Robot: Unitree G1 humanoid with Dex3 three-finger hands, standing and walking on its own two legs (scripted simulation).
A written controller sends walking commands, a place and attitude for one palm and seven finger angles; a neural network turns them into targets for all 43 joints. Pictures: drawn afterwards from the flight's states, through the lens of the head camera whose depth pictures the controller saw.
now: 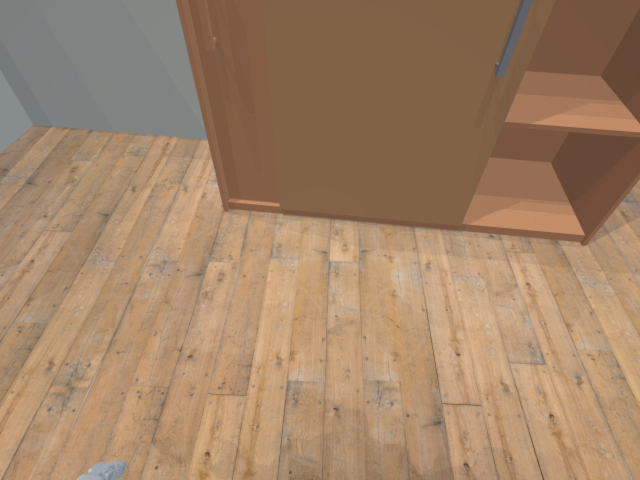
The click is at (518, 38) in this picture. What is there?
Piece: wardrobe's sliding door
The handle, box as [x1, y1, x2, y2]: [495, 0, 532, 77]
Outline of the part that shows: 532,0 521,0 500,60 495,64 496,76 503,77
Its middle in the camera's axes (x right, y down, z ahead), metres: +0.53 -0.60 +1.04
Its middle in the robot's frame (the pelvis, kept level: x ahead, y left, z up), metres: +1.22 -0.48 +0.12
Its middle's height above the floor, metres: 0.89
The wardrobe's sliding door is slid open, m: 0.53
